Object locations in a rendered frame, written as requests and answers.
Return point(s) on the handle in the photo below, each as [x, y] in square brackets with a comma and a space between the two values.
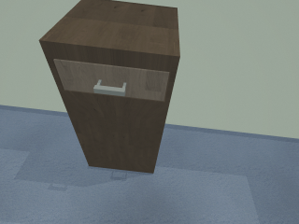
[98, 88]

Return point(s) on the cabinet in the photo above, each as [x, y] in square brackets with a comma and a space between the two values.
[116, 132]

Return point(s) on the drawer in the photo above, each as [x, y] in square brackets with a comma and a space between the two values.
[140, 83]

